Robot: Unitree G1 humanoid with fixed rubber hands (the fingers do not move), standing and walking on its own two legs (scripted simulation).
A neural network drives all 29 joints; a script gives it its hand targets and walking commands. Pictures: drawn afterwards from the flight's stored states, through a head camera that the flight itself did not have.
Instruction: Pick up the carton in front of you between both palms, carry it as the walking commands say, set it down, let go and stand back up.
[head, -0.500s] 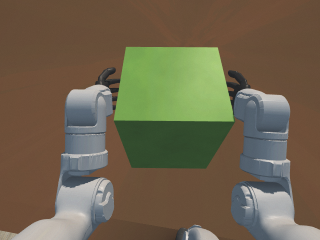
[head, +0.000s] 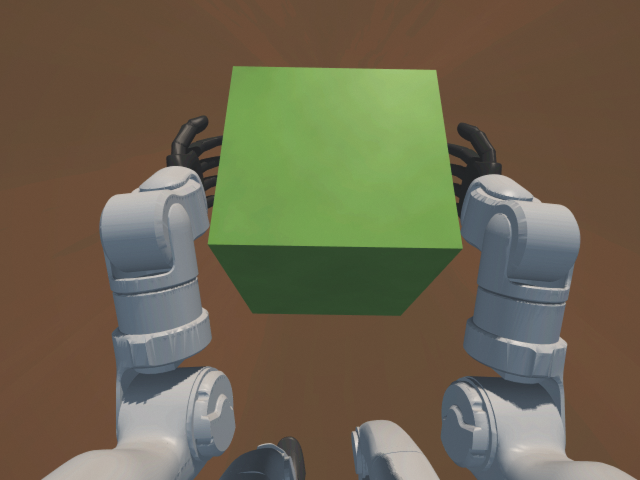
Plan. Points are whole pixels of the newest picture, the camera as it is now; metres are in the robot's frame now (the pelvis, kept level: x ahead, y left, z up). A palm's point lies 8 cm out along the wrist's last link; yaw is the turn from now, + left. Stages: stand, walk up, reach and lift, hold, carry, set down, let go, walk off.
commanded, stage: carry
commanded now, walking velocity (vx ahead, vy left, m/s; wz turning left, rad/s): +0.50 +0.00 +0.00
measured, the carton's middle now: (330, 210) +0.41 -0.03 +0.06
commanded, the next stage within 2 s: none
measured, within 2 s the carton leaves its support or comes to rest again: neither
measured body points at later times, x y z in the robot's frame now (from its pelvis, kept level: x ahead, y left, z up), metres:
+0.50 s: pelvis +0.30 -0.04 +0.04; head +0.36 -0.04 +0.49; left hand +0.67 +0.16 +0.18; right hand +0.71 -0.14 +0.17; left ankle +0.33 +0.09 -0.60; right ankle +0.30 -0.11 -0.69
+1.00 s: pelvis +0.60 +0.00 +0.07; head +0.65 +0.01 +0.52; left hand +1.01 +0.13 +0.23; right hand +0.98 -0.17 +0.23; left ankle +0.54 +0.09 -0.67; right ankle +0.72 -0.11 -0.61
